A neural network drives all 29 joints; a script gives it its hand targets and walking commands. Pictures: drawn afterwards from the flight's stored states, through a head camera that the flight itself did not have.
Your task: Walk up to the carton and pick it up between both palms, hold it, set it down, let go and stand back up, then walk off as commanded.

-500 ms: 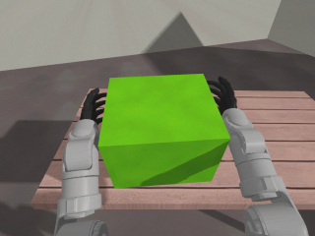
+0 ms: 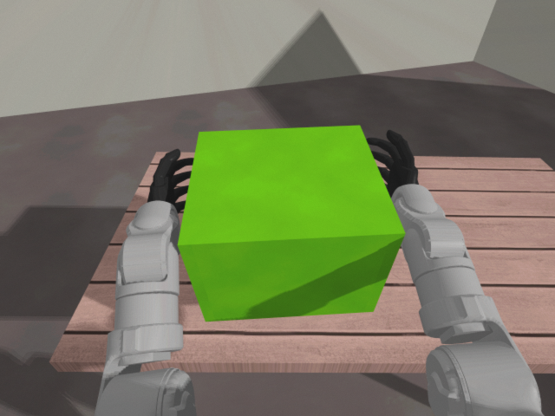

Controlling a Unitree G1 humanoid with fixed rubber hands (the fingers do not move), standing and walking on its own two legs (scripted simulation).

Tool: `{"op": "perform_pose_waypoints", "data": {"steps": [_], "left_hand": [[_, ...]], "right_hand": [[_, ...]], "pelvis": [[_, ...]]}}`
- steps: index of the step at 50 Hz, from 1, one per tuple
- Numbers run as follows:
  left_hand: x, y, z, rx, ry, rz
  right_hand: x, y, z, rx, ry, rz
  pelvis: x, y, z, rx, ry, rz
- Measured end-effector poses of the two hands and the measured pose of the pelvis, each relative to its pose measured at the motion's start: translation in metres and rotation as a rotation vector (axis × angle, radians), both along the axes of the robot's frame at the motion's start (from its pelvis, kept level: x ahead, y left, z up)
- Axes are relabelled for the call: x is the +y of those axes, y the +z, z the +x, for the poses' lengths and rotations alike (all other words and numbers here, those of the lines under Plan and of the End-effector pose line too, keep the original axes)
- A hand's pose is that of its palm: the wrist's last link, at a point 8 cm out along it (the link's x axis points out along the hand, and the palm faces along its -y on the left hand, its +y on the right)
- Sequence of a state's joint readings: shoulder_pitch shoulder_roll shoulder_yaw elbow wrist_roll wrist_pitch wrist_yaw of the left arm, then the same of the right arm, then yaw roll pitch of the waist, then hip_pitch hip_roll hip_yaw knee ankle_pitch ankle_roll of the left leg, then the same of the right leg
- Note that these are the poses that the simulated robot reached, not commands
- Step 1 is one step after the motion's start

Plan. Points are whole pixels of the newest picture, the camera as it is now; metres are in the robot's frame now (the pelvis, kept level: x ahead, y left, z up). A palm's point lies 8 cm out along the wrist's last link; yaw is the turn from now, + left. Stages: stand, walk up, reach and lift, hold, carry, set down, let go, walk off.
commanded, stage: hold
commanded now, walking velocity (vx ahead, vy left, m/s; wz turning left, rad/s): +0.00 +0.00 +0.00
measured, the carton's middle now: (285, 220) +0.36 +0.00 +0.15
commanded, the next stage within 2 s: none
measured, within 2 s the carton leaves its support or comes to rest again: neither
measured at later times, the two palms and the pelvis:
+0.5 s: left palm (157, 218) +0.33 +0.17 +0.18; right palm (406, 198) +0.34 -0.16 +0.20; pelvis -0.02 +0.00 +0.00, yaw +0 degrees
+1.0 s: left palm (161, 207) +0.36 +0.17 +0.17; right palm (396, 185) +0.38 -0.16 +0.20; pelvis +0.00 +0.00 +0.00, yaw +0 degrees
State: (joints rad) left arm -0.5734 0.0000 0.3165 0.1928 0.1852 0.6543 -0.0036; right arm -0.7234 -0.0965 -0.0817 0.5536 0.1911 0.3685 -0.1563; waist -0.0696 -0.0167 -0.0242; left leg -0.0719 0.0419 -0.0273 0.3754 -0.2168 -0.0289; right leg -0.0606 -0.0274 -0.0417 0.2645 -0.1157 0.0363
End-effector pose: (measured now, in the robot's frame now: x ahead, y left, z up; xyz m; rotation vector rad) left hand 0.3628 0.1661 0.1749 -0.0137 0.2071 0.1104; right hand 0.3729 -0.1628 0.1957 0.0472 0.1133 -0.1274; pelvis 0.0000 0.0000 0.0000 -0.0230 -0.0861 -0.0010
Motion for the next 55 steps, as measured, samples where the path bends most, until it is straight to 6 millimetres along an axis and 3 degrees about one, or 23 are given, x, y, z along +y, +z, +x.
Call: {"op": "perform_pose_waypoints", "data": {"steps": [11, 22, 29, 38, 46, 55], "left_hand": [[0.006, 0.001, -0.012, -0.02, 0.018, 0.025], [0.003, 0.008, -0.031, -0.03, 0.013, 0.025], [-0.001, 0.002, -0.031, 0.008, -0.003, 0.007], [-0.004, 0.009, -0.015, -0.018, -0.006, -0.001], [-0.001, 0.001, 0.0, 0.0, 0.0, -0.003], [0.007, 0.0, -0.009, -0.022, 0.022, 0.022]], "right_hand": [[0.006, 0.001, -0.004, -0.019, 0.023, -0.013], [0.003, 0.005, -0.026, -0.029, 0.019, -0.008], [-0.002, -0.001, -0.03, 0.009, -0.002, 0.013], [-0.004, 0.006, -0.018, -0.016, -0.01, 0.026], [-0.001, 0.001, -0.001, 0.001, -0.002, 0.01], [0.008, 0.002, -0.001, -0.021, 0.027, -0.012]], "pelvis": [[0.001, 0.0, 0.005, 0.006, 0.0, -0.001], [-0.001, 0.0, -0.011, -0.018, 0.001, 0.001], [-0.002, -0.001, -0.02, -0.03, 0.001, 0.002], [-0.001, 0.0, -0.015, -0.019, 0.001, 0.002], [0.0, 0.0, -0.002, -0.001, 0.002, 0.0], [0.001, 0.0, 0.006, 0.009, 0.002, -0.001]]}}
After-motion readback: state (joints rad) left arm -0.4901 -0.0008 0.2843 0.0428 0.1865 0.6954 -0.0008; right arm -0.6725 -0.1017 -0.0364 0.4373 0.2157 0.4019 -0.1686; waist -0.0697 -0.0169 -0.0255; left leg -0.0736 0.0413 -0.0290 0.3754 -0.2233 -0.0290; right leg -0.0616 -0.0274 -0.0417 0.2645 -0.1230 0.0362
